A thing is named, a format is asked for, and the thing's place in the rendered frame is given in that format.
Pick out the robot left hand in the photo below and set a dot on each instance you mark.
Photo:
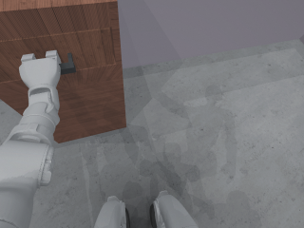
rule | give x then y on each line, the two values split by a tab
44	71

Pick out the drawer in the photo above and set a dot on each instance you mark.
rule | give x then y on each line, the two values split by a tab
88	47

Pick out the robot left thigh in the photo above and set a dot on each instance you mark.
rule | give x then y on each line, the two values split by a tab
112	215

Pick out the left robot upper arm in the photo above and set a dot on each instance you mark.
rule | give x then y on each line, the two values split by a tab
24	168

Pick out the cabinet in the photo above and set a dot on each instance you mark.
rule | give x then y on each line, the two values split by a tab
91	99

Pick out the handle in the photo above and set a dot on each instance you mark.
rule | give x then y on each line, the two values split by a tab
68	67

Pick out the left robot forearm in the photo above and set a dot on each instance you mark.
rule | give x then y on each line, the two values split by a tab
39	118

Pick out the robot left shin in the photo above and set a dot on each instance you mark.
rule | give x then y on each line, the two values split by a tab
111	199

